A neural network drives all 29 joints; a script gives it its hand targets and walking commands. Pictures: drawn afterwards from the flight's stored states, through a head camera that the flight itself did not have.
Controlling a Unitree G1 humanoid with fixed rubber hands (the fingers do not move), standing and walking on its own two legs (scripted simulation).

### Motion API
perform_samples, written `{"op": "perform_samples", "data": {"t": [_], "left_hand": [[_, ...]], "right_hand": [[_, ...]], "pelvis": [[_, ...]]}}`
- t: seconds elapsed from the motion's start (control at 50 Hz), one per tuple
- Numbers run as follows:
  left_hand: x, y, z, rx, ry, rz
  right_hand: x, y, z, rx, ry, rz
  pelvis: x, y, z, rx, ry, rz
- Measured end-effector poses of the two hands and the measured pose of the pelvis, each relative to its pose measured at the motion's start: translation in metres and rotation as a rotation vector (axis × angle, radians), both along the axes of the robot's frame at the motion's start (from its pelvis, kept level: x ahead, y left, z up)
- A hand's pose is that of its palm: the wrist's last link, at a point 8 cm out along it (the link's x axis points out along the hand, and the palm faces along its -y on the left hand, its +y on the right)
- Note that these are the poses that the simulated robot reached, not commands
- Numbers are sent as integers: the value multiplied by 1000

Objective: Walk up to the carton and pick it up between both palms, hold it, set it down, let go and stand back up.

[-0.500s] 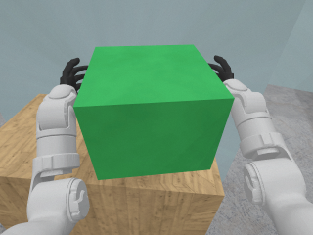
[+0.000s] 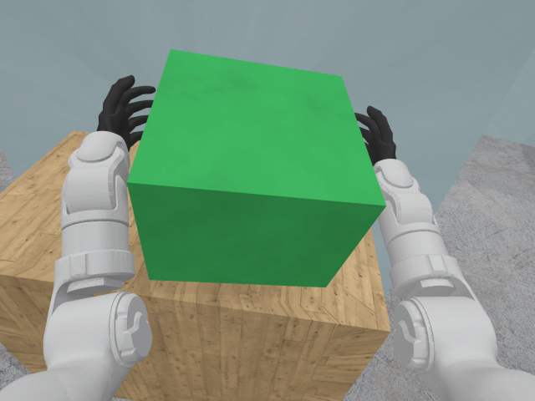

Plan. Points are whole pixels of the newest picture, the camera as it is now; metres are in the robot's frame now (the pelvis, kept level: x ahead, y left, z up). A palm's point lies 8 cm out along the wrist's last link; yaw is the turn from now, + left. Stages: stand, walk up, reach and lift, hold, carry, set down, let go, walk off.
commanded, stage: set down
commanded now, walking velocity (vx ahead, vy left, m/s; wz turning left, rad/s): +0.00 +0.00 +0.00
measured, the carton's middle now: (250, 172) +0.41 +0.02 +0.17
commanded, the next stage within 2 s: none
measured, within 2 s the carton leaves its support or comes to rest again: neither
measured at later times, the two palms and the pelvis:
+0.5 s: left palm (130, 148) +0.41 +0.19 +0.20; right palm (372, 164) +0.41 -0.18 +0.19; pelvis +0.03 +0.00 +0.00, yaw -1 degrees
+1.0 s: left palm (135, 157) +0.43 +0.20 +0.18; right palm (364, 177) +0.42 -0.18 +0.16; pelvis +0.02 +0.00 +0.00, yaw -1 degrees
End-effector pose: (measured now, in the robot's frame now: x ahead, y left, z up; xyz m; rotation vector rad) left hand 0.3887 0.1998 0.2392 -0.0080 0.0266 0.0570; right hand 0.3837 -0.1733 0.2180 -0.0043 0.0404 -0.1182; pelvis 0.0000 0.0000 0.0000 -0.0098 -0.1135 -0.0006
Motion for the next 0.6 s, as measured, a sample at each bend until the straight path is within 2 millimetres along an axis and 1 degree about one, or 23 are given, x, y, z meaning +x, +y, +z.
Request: {"op": "perform_samples", "data": {"t": [0.08, 0.16, 0.28, 0.38, 0.46, 0.6], "left_hand": [[5, -2, -19, 7, 4, 3], [10, -7, -30, 6, 2, 6], [19, -12, -31, 2, -1, 5], [23, -11, -30, 2, 6, 4], [25, -8, -33, 4, 16, 3], [26, -2, -43, 5, 35, 3]], "right_hand": [[4, -1, -18, -20, 1, -8], [8, -6, -23, -35, -3, -16], [14, -11, -18, -41, -7, -25], [20, -10, -16, -36, -1, -25], [23, -7, -20, -31, 9, -22], [25, -1, -33, -27, 26, -18]], "pelvis": [[6, 1, 0, -4, 8, 0], [12, 1, -1, -8, 16, -4], [20, 1, -2, -10, 19, -11], [24, 2, -2, -9, 13, -14], [26, 2, -3, -8, 9, -13], [26, 4, -3, -9, 13, -8]]}}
